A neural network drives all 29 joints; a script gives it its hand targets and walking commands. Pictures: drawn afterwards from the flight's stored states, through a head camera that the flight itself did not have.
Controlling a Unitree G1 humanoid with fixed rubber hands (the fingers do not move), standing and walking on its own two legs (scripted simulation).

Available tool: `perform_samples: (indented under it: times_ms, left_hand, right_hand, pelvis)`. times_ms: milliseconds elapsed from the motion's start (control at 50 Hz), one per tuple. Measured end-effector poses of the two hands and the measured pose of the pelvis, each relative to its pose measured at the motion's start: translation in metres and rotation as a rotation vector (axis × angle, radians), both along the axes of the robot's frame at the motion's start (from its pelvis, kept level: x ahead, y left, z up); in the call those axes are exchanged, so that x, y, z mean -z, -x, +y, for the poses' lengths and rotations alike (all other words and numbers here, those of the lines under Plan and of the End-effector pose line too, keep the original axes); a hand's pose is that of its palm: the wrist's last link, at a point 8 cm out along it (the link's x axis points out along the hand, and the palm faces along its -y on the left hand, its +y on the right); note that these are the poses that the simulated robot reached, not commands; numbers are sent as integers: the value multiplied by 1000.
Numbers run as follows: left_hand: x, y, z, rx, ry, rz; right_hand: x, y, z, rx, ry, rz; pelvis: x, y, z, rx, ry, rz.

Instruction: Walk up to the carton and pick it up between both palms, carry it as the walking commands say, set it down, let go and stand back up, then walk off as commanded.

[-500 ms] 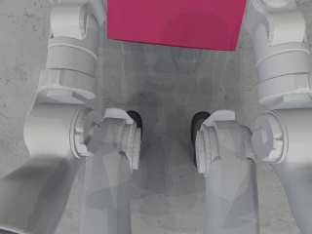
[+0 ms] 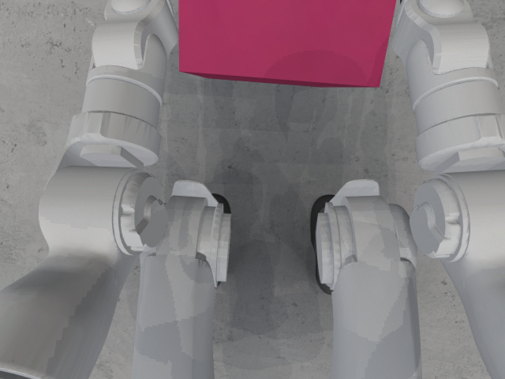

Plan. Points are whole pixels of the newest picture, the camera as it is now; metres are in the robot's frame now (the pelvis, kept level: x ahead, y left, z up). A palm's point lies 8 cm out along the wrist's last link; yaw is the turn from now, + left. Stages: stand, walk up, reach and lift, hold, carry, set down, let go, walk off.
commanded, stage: set down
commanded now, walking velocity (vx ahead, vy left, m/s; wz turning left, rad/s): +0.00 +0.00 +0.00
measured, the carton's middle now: out of the picture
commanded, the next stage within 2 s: none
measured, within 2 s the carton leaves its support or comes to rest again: rests again in 0.38 s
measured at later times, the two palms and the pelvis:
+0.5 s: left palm out of the picture +0.57 +0.13 -0.16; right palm out of the picture +0.55 -0.17 -0.18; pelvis +0.01 +0.01 -0.01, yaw +0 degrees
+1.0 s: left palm out of the picture +0.57 +0.13 -0.17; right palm out of the picture +0.55 -0.16 -0.18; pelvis +0.03 +0.00 -0.01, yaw +0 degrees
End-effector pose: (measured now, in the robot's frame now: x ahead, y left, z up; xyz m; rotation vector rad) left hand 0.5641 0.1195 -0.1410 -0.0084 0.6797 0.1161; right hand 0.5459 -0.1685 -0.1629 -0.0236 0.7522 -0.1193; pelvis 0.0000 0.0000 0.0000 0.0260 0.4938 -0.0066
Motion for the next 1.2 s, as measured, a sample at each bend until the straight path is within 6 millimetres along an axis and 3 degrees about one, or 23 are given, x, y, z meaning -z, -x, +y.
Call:
perform_samples:
  times_ms: [200, 460, 1200]
  left_hand:
    - [11, -5, -6, 21, 11, 25]
    - [23, -4, 7, 24, -6, 41]
    - [34, 0, 15, 28, 5, 51]
  right_hand:
    - [9, 2, -7, -11, 13, 25]
    - [16, -4, 3, -26, -24, 8]
    - [19, -8, 5, -60, -38, 0]
  pelvis:
    - [4, -2, 1, -1, 12, 13]
    - [5, -8, 4, -7, 16, 25]
    - [10, -26, 6, -12, 15, 109]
